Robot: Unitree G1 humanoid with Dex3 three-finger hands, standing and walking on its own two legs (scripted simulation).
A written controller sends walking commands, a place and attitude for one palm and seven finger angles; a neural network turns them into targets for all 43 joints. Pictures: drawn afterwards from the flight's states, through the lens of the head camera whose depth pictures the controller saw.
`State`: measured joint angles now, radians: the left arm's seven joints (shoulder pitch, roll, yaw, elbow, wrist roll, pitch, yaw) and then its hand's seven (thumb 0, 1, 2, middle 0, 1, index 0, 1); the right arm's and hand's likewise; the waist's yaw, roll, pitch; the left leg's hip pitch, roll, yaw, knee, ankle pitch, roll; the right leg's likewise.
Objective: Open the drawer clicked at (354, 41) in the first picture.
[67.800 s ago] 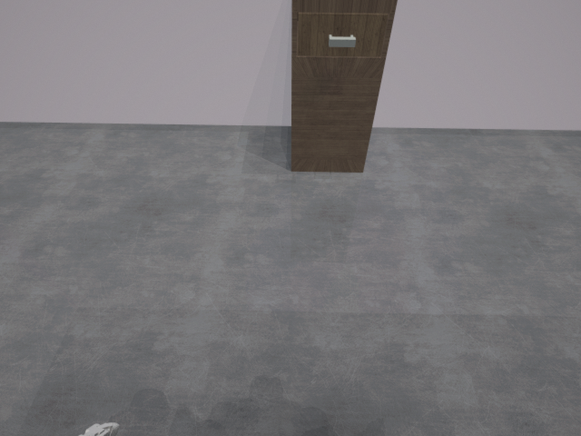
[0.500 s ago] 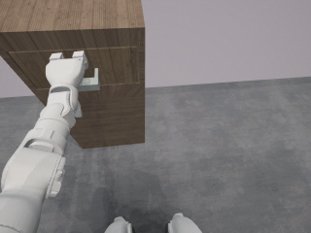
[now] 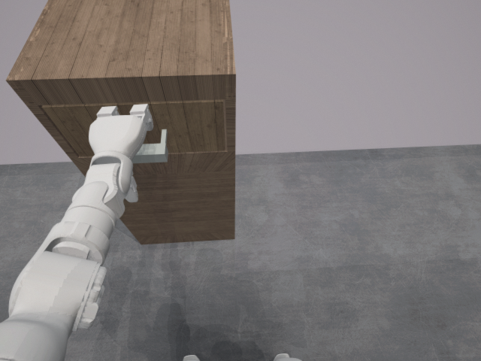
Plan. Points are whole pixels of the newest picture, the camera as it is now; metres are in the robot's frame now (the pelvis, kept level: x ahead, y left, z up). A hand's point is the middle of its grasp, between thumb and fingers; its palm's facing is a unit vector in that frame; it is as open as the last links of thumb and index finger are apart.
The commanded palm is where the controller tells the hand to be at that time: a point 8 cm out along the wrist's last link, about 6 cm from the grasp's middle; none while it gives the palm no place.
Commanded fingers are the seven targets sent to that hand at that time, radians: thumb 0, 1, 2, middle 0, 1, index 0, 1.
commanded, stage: re-aim the fingers above the handle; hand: left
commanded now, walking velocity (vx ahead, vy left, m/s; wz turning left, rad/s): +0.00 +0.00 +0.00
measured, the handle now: (143, 144) +0.54 +0.18 -0.03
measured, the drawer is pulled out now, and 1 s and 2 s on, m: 0.00 0.00 0.00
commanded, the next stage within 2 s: lower the fingers behind the handle in 1.94 s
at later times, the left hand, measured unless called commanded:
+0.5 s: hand (134, 149) +0.48 +0.18 +0.03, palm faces -0.05 +0.00 -1.00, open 13.9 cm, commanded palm +0.47 +0.18 +0.08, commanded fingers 0.00 -0.50 0.30 -0.30 -1.20 -0.30 -1.20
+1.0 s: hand (128, 146) +0.49 +0.19 +0.03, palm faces -0.05 +0.00 -1.00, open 13.9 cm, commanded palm +0.48 +0.18 +0.08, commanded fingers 0.00 -0.50 0.30 -0.30 -1.20 -0.30 -1.20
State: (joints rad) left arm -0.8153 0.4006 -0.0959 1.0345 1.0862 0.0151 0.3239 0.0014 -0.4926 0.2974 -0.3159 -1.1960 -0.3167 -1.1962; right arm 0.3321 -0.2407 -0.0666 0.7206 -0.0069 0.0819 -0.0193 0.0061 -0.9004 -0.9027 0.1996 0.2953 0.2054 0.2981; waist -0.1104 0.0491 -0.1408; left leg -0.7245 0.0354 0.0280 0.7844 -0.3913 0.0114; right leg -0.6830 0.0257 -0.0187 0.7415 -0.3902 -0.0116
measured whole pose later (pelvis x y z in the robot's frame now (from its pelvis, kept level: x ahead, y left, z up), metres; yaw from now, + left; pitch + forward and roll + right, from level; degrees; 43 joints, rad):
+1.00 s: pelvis -0.02 +0.00 +0.00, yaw -1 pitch +20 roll -1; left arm -0.92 0.44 -0.07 1.14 1.11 0.04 0.33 0.00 -0.49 0.30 -0.32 -1.20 -0.32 -1.20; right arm 0.36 -0.24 -0.05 0.73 -0.01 0.05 -0.03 0.01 -0.90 -0.90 0.20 0.30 0.21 0.30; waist -0.15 0.05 -0.14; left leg -0.78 0.04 0.04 0.80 -0.37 0.02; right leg -0.74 0.03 -0.01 0.77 -0.37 -0.01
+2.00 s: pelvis -0.01 +0.00 +0.00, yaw -1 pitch +20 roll -1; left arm -0.89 0.43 -0.08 1.10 1.09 0.04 0.31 0.00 -0.49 0.30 -0.32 -1.20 -0.32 -1.20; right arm 0.38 -0.24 -0.06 0.74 -0.01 0.06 -0.03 0.01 -0.90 -0.90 0.20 0.30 0.21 0.30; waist -0.14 0.06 -0.14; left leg -0.76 0.04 0.04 0.80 -0.37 0.01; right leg -0.73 0.03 -0.01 0.76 -0.37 -0.01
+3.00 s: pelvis -0.03 +0.01 -0.03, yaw -1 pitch +24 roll -2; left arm -0.91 0.42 -0.06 1.17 1.14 0.03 0.43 0.00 -0.49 0.30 -0.31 -1.21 -0.32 -1.20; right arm 0.36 -0.23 -0.05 0.76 -0.03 0.04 -0.01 0.01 -0.90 -0.90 0.20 0.30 0.21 0.30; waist -0.16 0.06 -0.17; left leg -0.97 0.04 0.02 0.98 -0.43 0.02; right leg -0.93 0.03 -0.02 0.93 -0.42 0.00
